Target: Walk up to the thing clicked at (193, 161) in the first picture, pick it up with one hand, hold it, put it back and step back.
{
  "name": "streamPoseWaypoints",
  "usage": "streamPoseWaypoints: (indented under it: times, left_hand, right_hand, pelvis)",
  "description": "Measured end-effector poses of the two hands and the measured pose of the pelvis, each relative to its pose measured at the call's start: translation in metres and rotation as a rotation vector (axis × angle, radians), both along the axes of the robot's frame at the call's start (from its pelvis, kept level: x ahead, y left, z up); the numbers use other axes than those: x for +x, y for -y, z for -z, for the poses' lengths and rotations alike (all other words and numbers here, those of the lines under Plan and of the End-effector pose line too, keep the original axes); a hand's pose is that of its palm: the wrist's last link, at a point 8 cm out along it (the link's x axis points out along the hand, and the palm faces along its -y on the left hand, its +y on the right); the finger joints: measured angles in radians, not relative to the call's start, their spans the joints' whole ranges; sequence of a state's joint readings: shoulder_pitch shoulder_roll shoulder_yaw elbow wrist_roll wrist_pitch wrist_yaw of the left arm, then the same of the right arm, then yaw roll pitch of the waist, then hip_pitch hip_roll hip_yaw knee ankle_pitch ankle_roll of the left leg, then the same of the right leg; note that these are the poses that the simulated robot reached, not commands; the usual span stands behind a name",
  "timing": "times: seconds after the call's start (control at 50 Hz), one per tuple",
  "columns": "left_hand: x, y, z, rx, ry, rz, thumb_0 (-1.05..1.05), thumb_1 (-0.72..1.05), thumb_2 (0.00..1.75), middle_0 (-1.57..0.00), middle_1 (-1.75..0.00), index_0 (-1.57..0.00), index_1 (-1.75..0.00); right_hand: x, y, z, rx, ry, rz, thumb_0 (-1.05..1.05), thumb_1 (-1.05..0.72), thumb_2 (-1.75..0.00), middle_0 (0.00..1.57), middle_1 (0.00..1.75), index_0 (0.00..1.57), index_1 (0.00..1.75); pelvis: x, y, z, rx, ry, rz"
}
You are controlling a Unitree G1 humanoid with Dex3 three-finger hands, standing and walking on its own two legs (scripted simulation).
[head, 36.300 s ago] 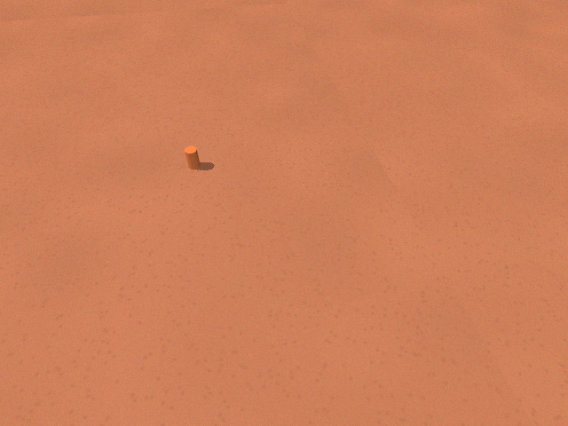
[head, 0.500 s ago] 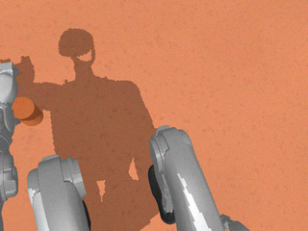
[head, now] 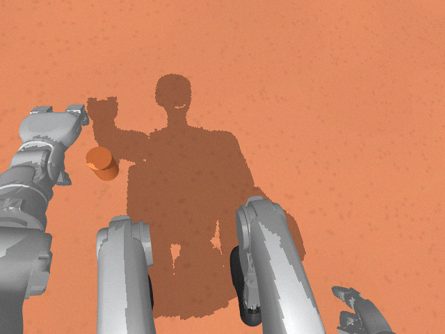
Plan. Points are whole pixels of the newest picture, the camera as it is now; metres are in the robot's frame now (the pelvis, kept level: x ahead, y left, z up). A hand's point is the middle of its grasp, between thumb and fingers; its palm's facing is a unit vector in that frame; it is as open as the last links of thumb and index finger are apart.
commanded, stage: withdraw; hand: left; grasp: from above
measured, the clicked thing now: (103, 164) +0.50 +0.21 -0.34
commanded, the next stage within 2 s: home in 0.22 s
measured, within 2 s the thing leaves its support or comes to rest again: neither
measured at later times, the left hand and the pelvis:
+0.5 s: hand (70, 135) +0.52 +0.25 -0.18, palm faces -0.35 -0.03 -0.94, open 13.2 cm; pelvis +0.01 +0.01 -0.05, yaw -2 degrees
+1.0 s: hand (33, 199) +0.34 +0.22 +0.02, palm faces -0.27 -0.65 -0.71, open 7.7 cm; pelvis +0.02 +0.00 +0.12, yaw +2 degrees
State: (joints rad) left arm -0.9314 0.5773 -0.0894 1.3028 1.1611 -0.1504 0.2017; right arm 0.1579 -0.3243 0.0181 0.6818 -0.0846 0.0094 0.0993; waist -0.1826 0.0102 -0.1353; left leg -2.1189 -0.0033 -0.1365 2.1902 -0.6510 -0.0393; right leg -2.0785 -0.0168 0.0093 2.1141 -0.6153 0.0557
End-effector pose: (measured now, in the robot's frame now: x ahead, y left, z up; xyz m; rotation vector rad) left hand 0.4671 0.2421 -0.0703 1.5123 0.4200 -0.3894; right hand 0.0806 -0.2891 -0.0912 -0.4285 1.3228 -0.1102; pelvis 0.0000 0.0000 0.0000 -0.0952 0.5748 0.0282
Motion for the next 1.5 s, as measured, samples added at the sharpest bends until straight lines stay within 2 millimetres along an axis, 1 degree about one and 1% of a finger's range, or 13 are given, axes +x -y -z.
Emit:
streamPoseWaypoints:
  times: [0.12,0.26,0.34,0.42,0.54,0.66,0.74,0.88,0.98,1.08,1.16,1.26,1.5]
  left_hand:
    - [0.001,0.005,0.039,0.004,0.005,0.031,0.0,-0.42,0.94,-0.23,-0.9,-0.21,-0.92]
    - [0.019,0.013,0.083,-0.009,0.063,0.022,0.0,-0.41,0.94,-0.22,-0.92,-0.21,-0.93]
    - [0.037,0.011,0.09,-0.001,0.124,-0.01,0.0,-0.4,0.92,-0.23,-0.91,-0.22,-0.91]
    - [0.05,0.004,0.079,0.025,0.17,-0.049,0.01,-0.38,0.9,-0.23,-0.89,-0.22,-0.89]
    - [0.049,-0.008,0.041,0.026,0.143,-0.122,0.01,-0.3,0.86,-0.24,-0.79,-0.22,-0.78]
    - [0.016,-0.015,-0.004,-0.069,0.082,-0.188,0.01,-0.02,0.8,-0.22,-0.55,-0.21,-0.56]
    - [-0.02,-0.016,-0.039,-0.193,0.066,-0.244,0.01,0.24,0.79,-0.21,-0.42,-0.2,-0.43]
    - [-0.082,-0.016,-0.093,-0.37,0.056,-0.371,0.01,0.66,0.85,-0.22,-0.33,-0.21,-0.33]
    - [-0.12,-0.012,-0.13,-0.484,0.047,-0.496,0.01,0.8,0.88,-0.22,-0.31,-0.21,-0.31]
    - [-0.153,-0.004,-0.166,-0.607,0.018,-0.623,0.01,0.86,0.89,-0.22,-0.3,-0.21,-0.3]
    - [-0.175,0.001,-0.193,-0.707,-0.01,-0.724,0.01,0.88,0.89,-0.22,-0.3,-0.21,-0.3]
    - [-0.195,0.006,-0.228,-0.826,-0.036,-0.844,0.01,0.89,0.89,-0.21,-0.3,-0.21,-0.3]
    - [-0.227,0.004,-0.322,-1.006,-0.053,-1.06,0.02,0.9,0.89,-0.21,-0.3,-0.21,-0.3]
  right_hand:
    - [-0.017,0.003,0.012,-0.044,-0.029,-0.006,0.0,-0.92,-0.9,0.2,0.3,0.2,0.3]
    - [-0.046,-0.012,0.039,-0.029,-0.102,0.007,0.0,-0.92,-0.9,0.2,0.3,0.2,0.3]
    - [-0.062,-0.026,0.054,0.01,-0.143,0.04,0.0,-0.92,-0.9,0.2,0.3,0.2,0.3]
    - [-0.069,-0.039,0.061,0.068,-0.165,0.087,0.0,-0.91,-0.89,0.2,0.3,0.2,0.3]
    - [-0.061,-0.05,0.054,0.133,-0.153,0.141,0.0,-0.9,-0.89,0.2,0.3,0.21,0.3]
    - [-0.03,-0.042,0.023,0.141,-0.081,0.152,0.0,-0.9,-0.89,0.2,0.3,0.21,0.3]
    - [0.004,-0.03,-0.008,0.117,-0.008,0.119,0.0,-0.9,-0.89,0.2,0.3,0.21,0.3]
    - [0.081,-0.019,-0.066,0.078,0.192,0.024,0.0,-0.91,-0.89,0.2,0.3,0.2,0.3]
    - [0.13,-0.028,-0.111,0.091,0.354,-0.028,0.0,-0.91,-0.9,0.2,0.3,0.2,0.3]
    - [0.159,-0.046,-0.155,0.129,0.482,-0.049,0.0,-0.91,-0.9,0.2,0.3,0.2,0.3]
    - [0.169,-0.059,-0.187,0.156,0.543,-0.051,0.0,-0.91,-0.9,0.2,0.3,0.2,0.3]
    - [0.169,-0.068,-0.223,0.168,0.579,-0.034,0.0,-0.9,-0.89,0.2,0.3,0.21,0.3]
    - [0.15,-0.064,-0.301,0.104,0.607,0.037,0.01,-0.9,-0.89,0.2,0.3,0.21,0.3]
  pelvis:
    - [-0.003,-0.001,0.021,-0.005,0.002,-0.001]
    - [-0.001,-0.003,0.051,-0.021,-0.001,0.006]
    - [0.004,-0.006,0.062,-0.029,-0.015,0.011]
    - [0.009,-0.007,0.062,-0.03,-0.033,0.015]
    - [0.015,-0.01,0.041,-0.025,-0.054,0.015]
    - [0.018,-0.01,0.002,-0.018,-0.058,0.005]
    - [0.018,-0.008,-0.03,-0.008,-0.046,-0.001]
    - [0.018,-0.003,-0.08,0.01,0.0,-0.014]
    - [0.019,0.001,-0.114,0.022,0.045,-0.023]
    - [0.023,0.004,-0.148,0.032,0.092,-0.029]
    - [0.029,0.006,-0.175,0.039,0.129,-0.033]
    - [0.04,0.006,-0.208,0.044,0.175,-0.037]
    - [0.075,0.002,-0.283,0.053,0.296,-0.052]
